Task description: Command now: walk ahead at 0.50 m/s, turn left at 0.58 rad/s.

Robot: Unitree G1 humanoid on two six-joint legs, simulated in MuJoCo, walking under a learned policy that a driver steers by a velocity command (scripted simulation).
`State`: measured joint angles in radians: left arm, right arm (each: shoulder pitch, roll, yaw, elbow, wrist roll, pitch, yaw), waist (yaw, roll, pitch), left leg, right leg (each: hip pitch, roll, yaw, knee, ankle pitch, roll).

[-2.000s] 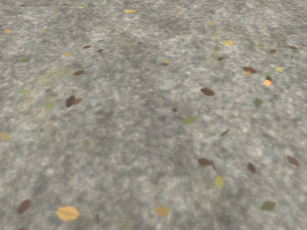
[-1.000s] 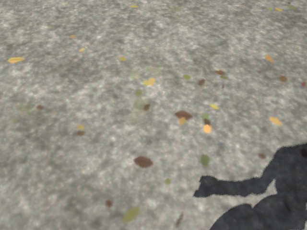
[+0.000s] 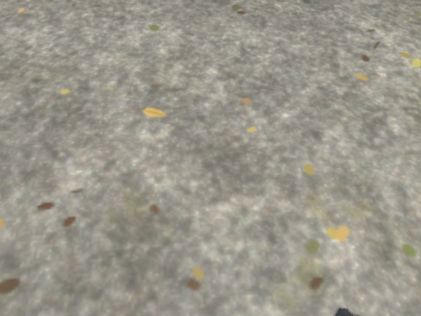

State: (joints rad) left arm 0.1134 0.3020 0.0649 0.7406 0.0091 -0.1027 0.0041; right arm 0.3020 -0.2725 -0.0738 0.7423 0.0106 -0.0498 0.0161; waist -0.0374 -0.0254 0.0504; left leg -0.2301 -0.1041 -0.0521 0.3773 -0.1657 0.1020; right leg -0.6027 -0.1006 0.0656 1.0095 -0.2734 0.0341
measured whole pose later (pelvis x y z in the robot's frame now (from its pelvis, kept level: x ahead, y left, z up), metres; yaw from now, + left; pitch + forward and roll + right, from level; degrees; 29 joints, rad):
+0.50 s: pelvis +0.28 -0.04 +0.00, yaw +15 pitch +1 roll -1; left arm 0.31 0.26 0.06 0.83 0.00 -0.10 -0.02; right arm 0.22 -0.30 -0.07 0.68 0.01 -0.04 0.00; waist 0.05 0.05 0.02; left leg -0.60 0.06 -0.07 1.00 -0.28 0.01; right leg -0.17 0.03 -0.05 0.33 -0.19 -0.04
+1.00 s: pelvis +0.51 +0.09 +0.00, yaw +16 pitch +1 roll +1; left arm 0.17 0.31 0.05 0.81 -0.01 -0.07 -0.01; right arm 0.33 -0.27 -0.05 0.78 0.00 -0.08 0.02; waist -0.04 -0.05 0.01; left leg -0.15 -0.06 0.04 0.29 -0.17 0.07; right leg -0.64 -0.12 0.03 0.97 -0.18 0.02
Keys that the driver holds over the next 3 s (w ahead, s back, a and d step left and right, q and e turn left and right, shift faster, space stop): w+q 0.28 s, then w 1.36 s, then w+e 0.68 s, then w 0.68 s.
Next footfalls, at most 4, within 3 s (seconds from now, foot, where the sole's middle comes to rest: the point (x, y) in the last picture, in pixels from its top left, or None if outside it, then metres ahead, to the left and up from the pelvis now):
0.26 right None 0.33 -0.14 -0.78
0.74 left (148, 297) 0.52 0.18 -0.78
1.28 right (194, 199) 0.87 0.03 -0.78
1.80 left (115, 155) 1.09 0.35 -0.78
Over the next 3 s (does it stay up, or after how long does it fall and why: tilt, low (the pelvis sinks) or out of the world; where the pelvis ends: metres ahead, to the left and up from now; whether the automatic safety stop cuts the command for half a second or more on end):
stays up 1.62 0.20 -0.01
